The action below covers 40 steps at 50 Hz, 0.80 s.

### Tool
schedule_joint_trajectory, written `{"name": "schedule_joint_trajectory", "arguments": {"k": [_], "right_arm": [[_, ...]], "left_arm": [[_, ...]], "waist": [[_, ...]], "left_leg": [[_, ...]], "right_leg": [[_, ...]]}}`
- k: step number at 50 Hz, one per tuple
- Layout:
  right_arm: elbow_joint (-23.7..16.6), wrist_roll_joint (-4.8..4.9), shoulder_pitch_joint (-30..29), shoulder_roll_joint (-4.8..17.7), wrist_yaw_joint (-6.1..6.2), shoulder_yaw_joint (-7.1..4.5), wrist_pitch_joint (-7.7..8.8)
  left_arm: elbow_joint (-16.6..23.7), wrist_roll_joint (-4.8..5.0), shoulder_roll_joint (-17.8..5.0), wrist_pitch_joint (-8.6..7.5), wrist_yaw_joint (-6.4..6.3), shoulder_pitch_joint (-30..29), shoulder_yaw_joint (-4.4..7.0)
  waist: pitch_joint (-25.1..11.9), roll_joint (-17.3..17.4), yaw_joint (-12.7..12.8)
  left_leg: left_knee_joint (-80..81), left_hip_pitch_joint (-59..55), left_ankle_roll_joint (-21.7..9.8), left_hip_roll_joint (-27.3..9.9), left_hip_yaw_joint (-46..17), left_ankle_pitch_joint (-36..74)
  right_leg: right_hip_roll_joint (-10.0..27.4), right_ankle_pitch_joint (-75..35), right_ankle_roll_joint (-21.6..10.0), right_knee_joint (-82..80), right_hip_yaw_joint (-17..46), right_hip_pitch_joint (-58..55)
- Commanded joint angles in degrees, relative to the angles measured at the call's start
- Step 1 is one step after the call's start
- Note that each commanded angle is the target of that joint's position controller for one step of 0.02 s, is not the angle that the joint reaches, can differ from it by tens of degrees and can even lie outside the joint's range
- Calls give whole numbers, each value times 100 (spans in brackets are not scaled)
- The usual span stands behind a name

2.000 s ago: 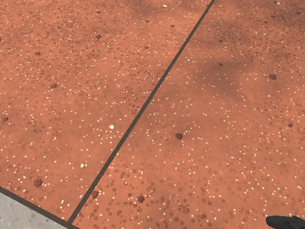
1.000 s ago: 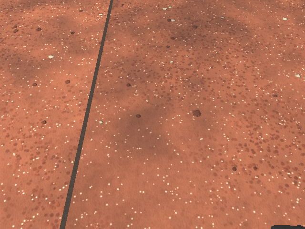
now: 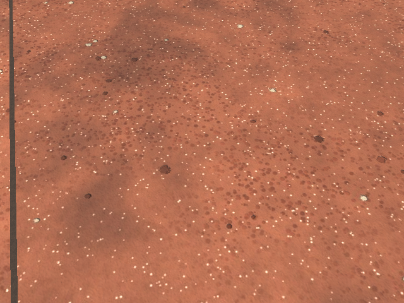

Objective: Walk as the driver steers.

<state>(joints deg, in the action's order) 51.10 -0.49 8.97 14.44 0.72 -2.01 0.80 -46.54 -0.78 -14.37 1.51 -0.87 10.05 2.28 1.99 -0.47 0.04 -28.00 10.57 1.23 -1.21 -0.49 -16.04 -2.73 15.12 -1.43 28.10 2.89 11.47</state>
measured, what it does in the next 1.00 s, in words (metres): stands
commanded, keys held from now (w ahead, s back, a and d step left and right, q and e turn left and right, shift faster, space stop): no key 1.00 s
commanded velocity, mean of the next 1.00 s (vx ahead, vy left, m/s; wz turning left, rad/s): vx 0.00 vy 0.00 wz -0.01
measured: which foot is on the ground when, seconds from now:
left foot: down 0.00-1.00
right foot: down 0.00-1.00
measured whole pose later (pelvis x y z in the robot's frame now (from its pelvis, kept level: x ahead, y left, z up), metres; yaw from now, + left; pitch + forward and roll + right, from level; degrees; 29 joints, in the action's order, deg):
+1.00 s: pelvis +0.00 +0.02 +0.00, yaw +1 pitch -2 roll +0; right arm 62.4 -0.2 13.4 12.4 2.1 -0.3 0.5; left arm -63.4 0.0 -12.0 0.3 -2.2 11.8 1.2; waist 2.4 0.0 -0.1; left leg -26.9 10.5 -0.2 0.4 -0.6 -15.0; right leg -1.0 14.3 0.1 26.9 2.7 11.1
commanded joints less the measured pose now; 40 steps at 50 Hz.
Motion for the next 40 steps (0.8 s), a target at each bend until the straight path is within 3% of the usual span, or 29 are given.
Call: {"name": "schedule_joint_trajectory", "arguments": {"k": [1,21,40], "right_arm": [[-164,4,-100,722,49,-124,64],[623,17,58,606,105,-18,14],[945,25,466,472,150,57,3]], "left_arm": [[190,11,-583,-77,-42,-116,159],[-894,55,-572,-135,-130,44,123],[-1439,72,-429,-147,-144,211,21]], "waist": [[-221,126,-27],[-84,73,-29],[9,43,-20]], "left_leg": [[476,46,-163,-295,-303,910],[600,41,-189,-93,-186,788],[607,125,-209,-13,-146,706]], "right_leg": [[380,-984,-85,-411,379,-117],[368,-990,3,-525,234,-187],[333,-846,25,-560,127,-70]]}}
